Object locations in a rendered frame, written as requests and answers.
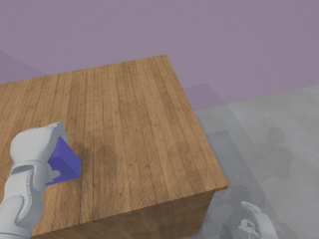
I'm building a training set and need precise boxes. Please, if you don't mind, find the table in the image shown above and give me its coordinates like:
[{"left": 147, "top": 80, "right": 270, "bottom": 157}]
[{"left": 0, "top": 54, "right": 229, "bottom": 239}]

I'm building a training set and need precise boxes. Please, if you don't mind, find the robot left hand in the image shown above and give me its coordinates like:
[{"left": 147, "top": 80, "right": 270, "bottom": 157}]
[{"left": 10, "top": 121, "right": 69, "bottom": 183}]

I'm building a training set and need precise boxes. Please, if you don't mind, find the robot left forearm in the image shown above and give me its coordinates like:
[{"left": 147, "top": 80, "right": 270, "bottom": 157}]
[{"left": 0, "top": 160, "right": 48, "bottom": 239}]

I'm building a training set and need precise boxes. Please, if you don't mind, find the sponge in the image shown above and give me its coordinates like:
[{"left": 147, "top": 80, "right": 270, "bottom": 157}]
[{"left": 12, "top": 136, "right": 81, "bottom": 186}]

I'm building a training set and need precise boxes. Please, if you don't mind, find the robot right hand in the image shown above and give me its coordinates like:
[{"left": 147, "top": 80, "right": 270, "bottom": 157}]
[{"left": 238, "top": 201, "right": 278, "bottom": 239}]

